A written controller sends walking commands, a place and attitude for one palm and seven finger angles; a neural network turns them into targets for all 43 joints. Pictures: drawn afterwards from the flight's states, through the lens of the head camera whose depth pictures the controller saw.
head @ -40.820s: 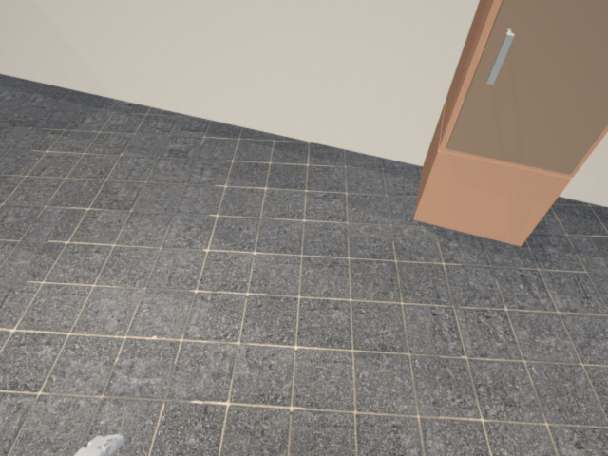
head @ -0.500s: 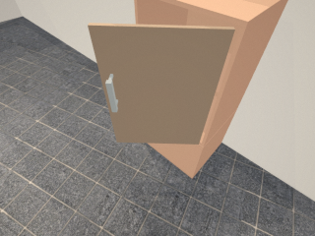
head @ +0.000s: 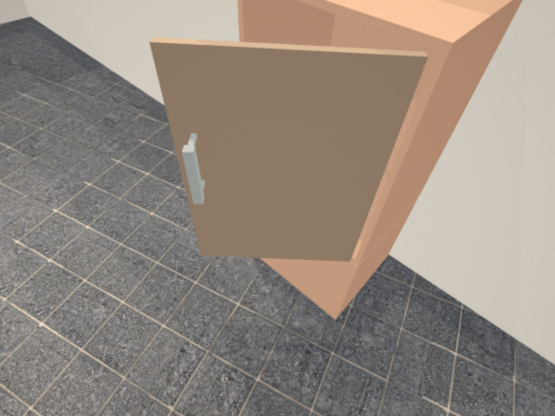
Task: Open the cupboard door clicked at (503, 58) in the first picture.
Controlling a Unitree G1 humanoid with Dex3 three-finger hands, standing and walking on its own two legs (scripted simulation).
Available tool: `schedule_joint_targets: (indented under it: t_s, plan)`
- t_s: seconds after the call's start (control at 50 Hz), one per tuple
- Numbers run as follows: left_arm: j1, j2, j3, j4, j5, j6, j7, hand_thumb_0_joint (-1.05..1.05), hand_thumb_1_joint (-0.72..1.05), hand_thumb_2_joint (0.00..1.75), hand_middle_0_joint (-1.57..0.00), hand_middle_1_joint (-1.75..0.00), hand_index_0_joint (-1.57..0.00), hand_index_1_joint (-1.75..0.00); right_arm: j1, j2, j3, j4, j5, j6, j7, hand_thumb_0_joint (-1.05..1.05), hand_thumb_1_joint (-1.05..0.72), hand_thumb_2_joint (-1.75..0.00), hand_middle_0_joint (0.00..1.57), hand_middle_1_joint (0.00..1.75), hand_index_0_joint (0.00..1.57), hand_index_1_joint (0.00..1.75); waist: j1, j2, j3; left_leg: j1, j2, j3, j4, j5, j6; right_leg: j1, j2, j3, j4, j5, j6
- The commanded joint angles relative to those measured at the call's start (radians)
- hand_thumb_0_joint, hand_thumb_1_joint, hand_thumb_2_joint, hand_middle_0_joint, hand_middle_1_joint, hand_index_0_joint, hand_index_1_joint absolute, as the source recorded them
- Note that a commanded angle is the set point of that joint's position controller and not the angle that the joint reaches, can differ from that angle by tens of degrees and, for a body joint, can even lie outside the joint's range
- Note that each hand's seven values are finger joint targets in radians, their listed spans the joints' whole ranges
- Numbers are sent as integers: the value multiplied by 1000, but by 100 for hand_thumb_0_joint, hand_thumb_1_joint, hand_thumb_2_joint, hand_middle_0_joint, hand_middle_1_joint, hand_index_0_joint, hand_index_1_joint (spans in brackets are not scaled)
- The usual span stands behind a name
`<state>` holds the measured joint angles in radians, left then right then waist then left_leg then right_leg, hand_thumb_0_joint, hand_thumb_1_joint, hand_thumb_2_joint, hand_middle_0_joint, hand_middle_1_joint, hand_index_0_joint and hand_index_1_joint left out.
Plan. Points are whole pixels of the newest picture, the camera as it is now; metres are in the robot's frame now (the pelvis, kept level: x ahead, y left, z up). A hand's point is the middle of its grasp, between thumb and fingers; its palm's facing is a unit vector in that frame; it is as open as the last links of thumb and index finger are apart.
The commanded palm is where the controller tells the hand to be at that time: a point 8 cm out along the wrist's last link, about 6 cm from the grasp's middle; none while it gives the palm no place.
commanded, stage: look again from close up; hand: left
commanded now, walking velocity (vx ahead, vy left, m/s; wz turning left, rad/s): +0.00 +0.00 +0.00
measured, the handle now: (196, 169) +0.55 +0.19 +0.01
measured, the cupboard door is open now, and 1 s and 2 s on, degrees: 41 41 41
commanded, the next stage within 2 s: raise the hand with hooked fingers in 0.02 s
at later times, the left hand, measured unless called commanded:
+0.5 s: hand (164, 392) +0.17 +0.17 -0.06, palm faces +0.02 -1.00 +0.01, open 8.3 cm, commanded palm +0.13 +0.24 -0.05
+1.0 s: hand (123, 346) +0.21 +0.23 -0.01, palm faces +0.13 -0.99 -0.06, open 11.3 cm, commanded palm +0.18 +0.27 -0.02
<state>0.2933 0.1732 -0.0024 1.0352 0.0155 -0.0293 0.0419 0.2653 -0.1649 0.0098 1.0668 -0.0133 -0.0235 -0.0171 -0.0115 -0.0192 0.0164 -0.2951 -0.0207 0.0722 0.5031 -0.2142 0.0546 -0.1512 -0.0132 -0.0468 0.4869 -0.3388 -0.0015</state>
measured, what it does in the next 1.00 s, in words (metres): lowers itself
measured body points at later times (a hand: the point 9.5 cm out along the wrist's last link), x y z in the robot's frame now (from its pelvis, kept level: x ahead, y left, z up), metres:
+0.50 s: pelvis -0.02 -0.02 -0.07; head +0.03 +0.00 +0.38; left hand +0.16 +0.22 -0.05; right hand +0.21 -0.26 -0.11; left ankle +0.03 +0.08 -0.74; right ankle -0.03 -0.11 -0.74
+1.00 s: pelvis -0.01 -0.02 -0.06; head +0.04 -0.02 +0.38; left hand +0.20 +0.28 +0.00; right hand +0.12 -0.27 -0.16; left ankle +0.03 +0.08 -0.74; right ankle -0.03 -0.11 -0.74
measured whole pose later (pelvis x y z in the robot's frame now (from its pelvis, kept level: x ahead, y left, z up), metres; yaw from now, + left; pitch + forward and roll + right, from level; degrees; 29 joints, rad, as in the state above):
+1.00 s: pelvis -0.01 -0.02 -0.06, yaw +0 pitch +14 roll -1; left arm 0.33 0.28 0.36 0.12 -0.37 -0.39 -0.34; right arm 0.30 -0.24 -0.01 0.60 0.03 -0.17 -0.08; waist -0.02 0.03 -0.13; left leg -0.85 0.03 0.03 1.02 -0.41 0.02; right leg -0.72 0.04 -0.08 1.01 -0.53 -0.05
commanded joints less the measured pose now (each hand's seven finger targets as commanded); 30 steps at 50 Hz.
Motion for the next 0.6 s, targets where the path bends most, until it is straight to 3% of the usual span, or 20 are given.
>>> schedule_joint_targets:
  t_s: [0.0, 0.08, 0.1, 0.12, 0.14, 0.16, 0.18, 0.2, 0.22, 0.24, 0.26, 0.28, 0.32, 0.34, 0.36, 0.38, 0.44, 0.48, 0.54, 0.58]
  plan:
    - [76, 120, 21, -25, 0, -7, 6, 0, 90, 90, -20, -30, -20, -30, 12, -123, -22, -35, 2, -21, -6, 0, -90, -90, 20, 30, 20, 30, 19, 38, -20, 86, 117, -123, -65, 236, 2, -20, -95, 86, -78, 251, -40]
    - [55, 132, 22, -24, 1, -3, 5, 0, 90, 90, -20, -30, -20, -30, -10, -136, -24, -28, 3, -18, -7, 0, -90, -90, 20, 30, 20, 30, 17, 18, -13, 96, 122, -124, -68, 250, 2, -14, -97, 82, -88, 267, -36]
    - [110, 91, 11, -6, 12, -8, 40, 0, 90, 90, -20, -30, -20, -30, -45, -131, -21, -90, 9, -15, -6, 0, -90, -90, 20, 30, 20, 30, 26, 51, 55, 73, 133, -111, 87, 307, -19, -95, -124, 146, -123, 428, -25]
    - [-633, 398, 227, -1596, -167, -210, 51, 0, 88, 89, -20, -32, -20, -32, -3, -296, -77, -427, 55, -157, -25, 0, -90, -90, 20, 30, 20, 30, -95, 273, -484, 398, 49, -136, -26, 394, -38, -110, -28, -10, 0, 422, -41]
    - [-90, 286, 176, -1351, -98, -164, 73, 0, 85, 88, -20, -33, -20, -33, -65, -184, -17, -378, 41, -264, -56, 0, -90, -90, 20, 30, 20, 30, 27, 425, -458, 562, 123, -182, -93, 507, -61, -193, 8, -24, 145, 181, -45]
    - [-39, 220, 131, -1258, -114, -111, 111, 0, 83, 87, -21, -34, -21, -34, -65, -185, -29, -311, 44, -283, -69, 0, -90, -90, 20, 30, 20, 30, 13, 367, -399, 408, 105, -187, -120, 415, -114, -202, 6, -32, 187, 31, -34]
    - [247, -86, -56, -990, -138, -19, 94, 0, 81, 86, -21, -36, -21, -36, -40, -128, -26, -306, 59, -271, -52, 0, -90, -90, 20, 30, 20, 30, -29, 208, -188, 315, 111, -187, -143, 300, -83, -298, 16, -42, 184, -31, -21]
    - [19, -25, -9, -1165, -173, -57, 81, 0, 78, 85, -21, -37, -21, -37, -62, -185, -47, -390, 51, -269, -41, 0, -90, -90, 20, 30, 20, 30, -33, 126, -77, 161, 98, -186, -111, 160, -63, -295, 3, -45, 139, -16, -19]
    - [36, 24, 47, -1104, -163, -101, 60, 0, 76, 84, -21, -39, -21, -39, -82, -202, -67, -409, 41, -267, -43, 0, -90, -90, 20, 30, 20, 30, -50, 11, -20, 67, 79, -173, -46, 13, -49, -340, 13, -58, 82, -24, -21]
    - [120, 29, 88, -981, -168, -154, 31, 0, 74, 83, -21, -40, -21, -40, -92, -208, -73, -426, 31, -259, -44, 0, -90, -90, 20, 30, 20, 30, -26, -106, 35, -51, 56, -158, 10, -75, -49, -372, 20, -72, 54, -29, -20]
    - [257, 24, 121, -842, -178, -201, -11, 0, 71, 82, -21, -42, -21, -42, -106, -206, -77, -451, 36, -248, -37, 0, -90, -90, 20, 30, 20, 30, 1, -166, 64, -124, 37, -132, 67, -79, -52, -396, 22, -73, 57, -50, -24]
    - [311, 8, 138, -816, -200, -275, -64, 0, 69, 81, -22, -43, -22, -43, -115, -206, -78, -475, 27, -240, -28, 0, -90, -90, 20, 30, 20, 30, 18, -238, 3, -171, 32, -124, 140, -31, -52, -439, 28, -74, 122, -19, -24]
    - [358, 4, 156, -827, -237, -427, -195, 0, 64, 79, -22, -47, -22, -47, -156, -209, -97, -510, 13, -234, -12, 0, -90, -90, 20, 30, 20, 30, 53, -300, -93, -283, 28, -98, 259, 13, -63, -502, 34, -71, 268, 50, -24]
    - [358, 11, 159, -837, -250, -495, -261, 0, 62, 78, -22, -48, -22, -48, -173, -211, -106, -538, 15, -236, 0, 0, -90, -90, 20, 30, 20, 30, 63, -276, -126, -327, 22, -88, 303, 10, -68, -523, 31, -58, 318, 60, -26]
    - [366, 59, 203, -808, -259, -542, -323, 0, 60, 77, -22, -50, -22, -50, -171, -213, -114, -557, 23, -234, 14, 0, -90, -90, 20, 30, 20, 30, 78, -182, -144, -340, 17, -85, 336, 24, -74, -522, 22, -34, 353, 94, -35]
    - [349, 70, 211, -820, -280, -573, -378, 0, 57, 76, -22, -51, -22, -51, -182, -217, -115, -589, 27, -237, 21, 0, -90, -90, 20, 30, 20, 30, 74, -95, -192, -345, 10, -75, 376, 32, -72, -526, 16, -20, 388, 117, -38]
    - [223, 171, 299, -1008, -311, -565, -406, 0, 50, 73, -23, -55, -23, -55, -191, -209, -111, -672, 36, -228, 9, 0, -90, -90, 20, 30, 20, 30, 83, 98, -353, -355, 8, -53, 444, -1, -51, -559, 18, 17, 440, 63, -35]
    - [59, 235, 347, -1189, -334, -575, -374, 0, 46, 71, -23, -58, -23, -58, -166, -200, -107, -691, 30, -223, -7, 0, -90, -90, 20, 30, 20, 30, 64, 154, -418, -368, 18, -70, 477, -51, -40, -582, 24, 58, 438, -14, -27]
    - [-26, 232, 337, -1404, -345, -656, -305, 0, 39, 68, -24, -63, -24, -63, -125, -167, -92, -666, 27, -231, -39, 0, -90, -90, 20, 30, 20, 30, 21, 211, -448, -343, 32, -90, 525, -36, -23, -596, 27, 99, 421, -27, -27]
    - [-79, 218, 278, -1424, -333, -678, -308, 0, 34, 66, -24, -66, -24, -66, -100, -177, -84, -636, 26, -238, -55, 0, -90, -90, 20, 30, 20, 30, -26, 174, -404, -379, 45, -107, 556, -69, -17, -655, 36, 111, 420, -70, -28]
